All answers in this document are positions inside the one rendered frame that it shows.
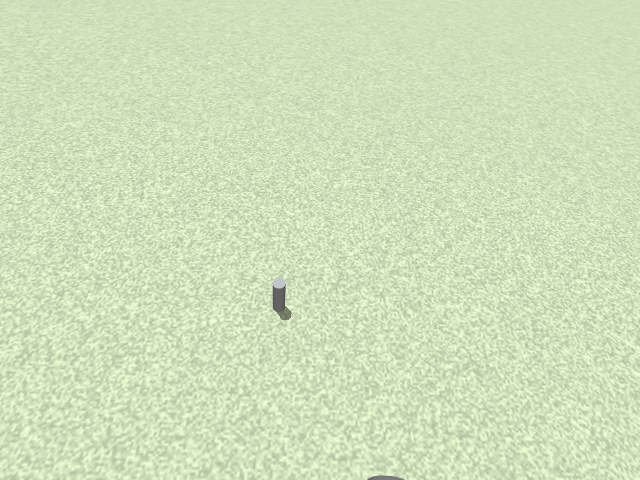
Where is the can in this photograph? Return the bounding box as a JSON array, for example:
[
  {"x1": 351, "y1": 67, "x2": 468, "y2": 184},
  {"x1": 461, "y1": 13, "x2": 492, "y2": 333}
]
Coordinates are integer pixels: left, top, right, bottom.
[{"x1": 273, "y1": 278, "x2": 286, "y2": 312}]

